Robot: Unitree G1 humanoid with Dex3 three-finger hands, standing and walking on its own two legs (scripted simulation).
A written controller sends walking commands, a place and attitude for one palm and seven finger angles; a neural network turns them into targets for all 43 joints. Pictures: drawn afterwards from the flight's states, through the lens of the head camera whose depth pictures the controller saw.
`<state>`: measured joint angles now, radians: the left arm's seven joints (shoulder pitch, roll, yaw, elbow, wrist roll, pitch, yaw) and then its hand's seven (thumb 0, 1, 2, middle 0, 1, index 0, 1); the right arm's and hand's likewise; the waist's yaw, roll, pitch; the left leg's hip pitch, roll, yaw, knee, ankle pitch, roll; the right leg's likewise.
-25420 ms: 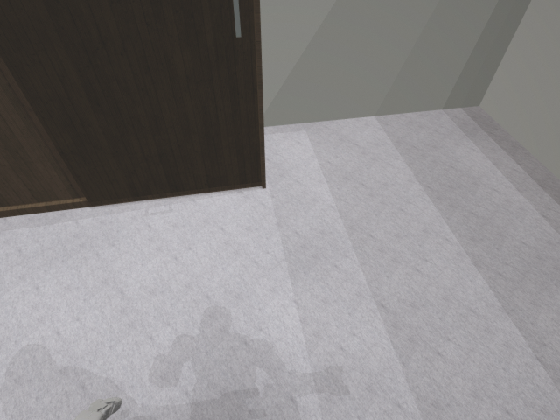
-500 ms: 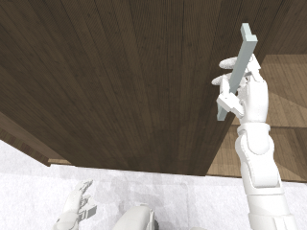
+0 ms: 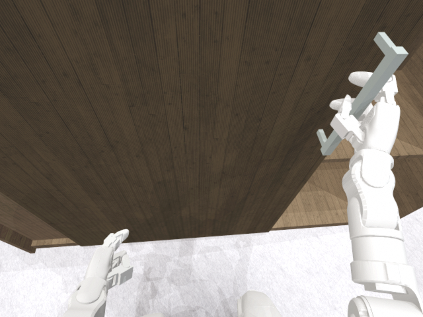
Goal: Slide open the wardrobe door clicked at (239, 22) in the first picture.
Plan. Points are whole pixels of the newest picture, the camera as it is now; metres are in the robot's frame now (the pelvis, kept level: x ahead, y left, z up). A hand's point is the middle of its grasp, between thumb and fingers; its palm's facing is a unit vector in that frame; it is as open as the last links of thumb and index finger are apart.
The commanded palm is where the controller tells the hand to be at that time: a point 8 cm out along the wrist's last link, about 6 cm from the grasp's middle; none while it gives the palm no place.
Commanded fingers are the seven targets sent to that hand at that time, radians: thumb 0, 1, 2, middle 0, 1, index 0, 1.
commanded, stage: step sideways, sliding the door along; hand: right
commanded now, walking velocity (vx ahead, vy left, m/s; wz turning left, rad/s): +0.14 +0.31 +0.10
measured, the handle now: (349, 104) +0.44 -0.25 +0.15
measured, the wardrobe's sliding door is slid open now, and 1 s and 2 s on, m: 0.60 0.60 0.60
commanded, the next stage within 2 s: stop walking and hold the door there in 0.16 s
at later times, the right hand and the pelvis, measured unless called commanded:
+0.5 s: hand (340, 119) +0.40 -0.22 +0.15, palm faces +0.44 +0.87 -0.21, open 5.7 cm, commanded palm +0.36 -0.24 +0.12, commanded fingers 0.00 -0.90 -0.90 0.45 1.40 0.45 1.40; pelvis +0.05 +0.07 +0.02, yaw +3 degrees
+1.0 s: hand (341, 121) +0.40 -0.22 +0.15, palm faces +0.43 +0.88 -0.20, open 5.7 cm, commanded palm +0.36 -0.25 +0.12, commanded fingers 0.00 -0.90 -0.90 0.45 1.40 0.45 1.40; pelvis +0.03 +0.05 +0.01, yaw +7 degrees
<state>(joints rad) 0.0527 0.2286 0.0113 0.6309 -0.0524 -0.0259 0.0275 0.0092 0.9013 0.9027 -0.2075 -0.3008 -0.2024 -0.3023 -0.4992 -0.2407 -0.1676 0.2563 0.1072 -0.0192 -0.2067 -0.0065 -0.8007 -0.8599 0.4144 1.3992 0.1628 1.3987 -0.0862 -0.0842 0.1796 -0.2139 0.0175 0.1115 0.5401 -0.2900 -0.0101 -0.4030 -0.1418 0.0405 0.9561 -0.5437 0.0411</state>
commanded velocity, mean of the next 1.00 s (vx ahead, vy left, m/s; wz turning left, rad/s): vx -0.04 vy -0.01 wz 0.03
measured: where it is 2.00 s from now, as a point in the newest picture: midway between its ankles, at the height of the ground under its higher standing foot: outside the picture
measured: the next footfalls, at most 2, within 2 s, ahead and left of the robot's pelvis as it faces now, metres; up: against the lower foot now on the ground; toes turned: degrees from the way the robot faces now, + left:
right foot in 0.12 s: +0.08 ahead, -0.08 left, +0.00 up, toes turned -10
left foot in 0.58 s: +0.14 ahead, +0.24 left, +0.00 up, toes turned +9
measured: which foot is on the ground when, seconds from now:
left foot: down 0.00-0.12, up 0.14-0.56, down 0.58-0.90, up 0.92-1.00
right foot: up 0.00-0.10, down 0.12-0.58, up 0.60-0.88, down 0.90-1.00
